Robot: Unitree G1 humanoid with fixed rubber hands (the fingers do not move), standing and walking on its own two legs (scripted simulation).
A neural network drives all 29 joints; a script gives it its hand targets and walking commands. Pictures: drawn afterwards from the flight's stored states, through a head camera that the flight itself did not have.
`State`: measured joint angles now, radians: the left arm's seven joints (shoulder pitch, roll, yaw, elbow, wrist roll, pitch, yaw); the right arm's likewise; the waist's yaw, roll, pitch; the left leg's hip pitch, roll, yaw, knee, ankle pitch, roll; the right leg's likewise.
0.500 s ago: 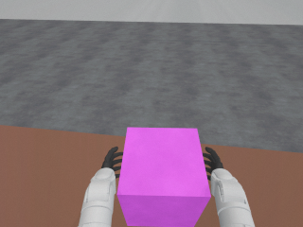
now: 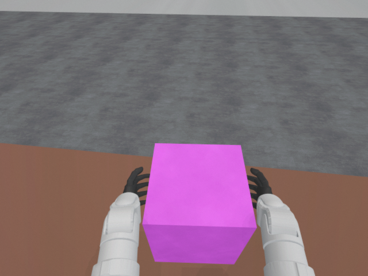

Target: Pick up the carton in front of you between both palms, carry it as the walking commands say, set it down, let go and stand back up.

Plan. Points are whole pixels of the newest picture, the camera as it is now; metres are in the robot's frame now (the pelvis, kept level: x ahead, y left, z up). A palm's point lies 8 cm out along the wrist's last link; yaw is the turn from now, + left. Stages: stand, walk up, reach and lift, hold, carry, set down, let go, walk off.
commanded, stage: reach and lift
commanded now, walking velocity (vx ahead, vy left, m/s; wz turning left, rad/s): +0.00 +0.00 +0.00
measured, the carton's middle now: (195, 205) +0.32 +0.00 -0.03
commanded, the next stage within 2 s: hold in 0.44 s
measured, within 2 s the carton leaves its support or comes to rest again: neither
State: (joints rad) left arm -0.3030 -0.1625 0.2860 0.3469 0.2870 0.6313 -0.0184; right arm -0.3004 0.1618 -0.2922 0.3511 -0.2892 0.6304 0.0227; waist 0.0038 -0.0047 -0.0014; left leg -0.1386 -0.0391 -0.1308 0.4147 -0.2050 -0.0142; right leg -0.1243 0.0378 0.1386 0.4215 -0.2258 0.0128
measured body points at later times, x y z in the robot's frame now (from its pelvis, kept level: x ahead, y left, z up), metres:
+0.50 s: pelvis +0.01 +0.00 +0.00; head -0.03 +0.00 +0.45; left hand +0.30 +0.15 +0.03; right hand +0.31 -0.15 +0.03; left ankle +0.02 +0.13 -0.74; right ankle +0.01 -0.13 -0.74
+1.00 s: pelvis +0.00 +0.00 +0.00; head -0.05 +0.00 +0.45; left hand +0.30 +0.15 +0.05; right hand +0.30 -0.15 +0.05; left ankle +0.02 +0.13 -0.74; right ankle +0.01 -0.13 -0.74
